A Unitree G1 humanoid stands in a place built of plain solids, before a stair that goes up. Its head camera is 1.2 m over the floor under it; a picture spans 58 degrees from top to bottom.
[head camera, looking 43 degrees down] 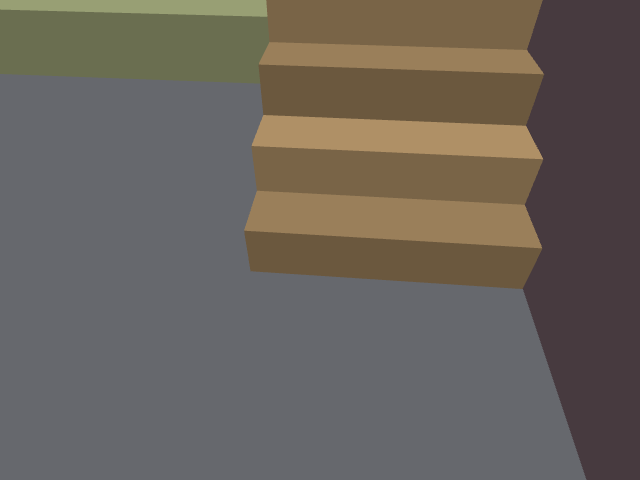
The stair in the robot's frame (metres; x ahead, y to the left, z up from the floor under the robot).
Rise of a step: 0.20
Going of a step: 0.23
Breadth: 1.00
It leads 5 degrees to the right of straight ahead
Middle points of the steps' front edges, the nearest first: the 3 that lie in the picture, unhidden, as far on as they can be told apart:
1.07 -0.24 0.21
1.30 -0.26 0.40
1.53 -0.28 0.60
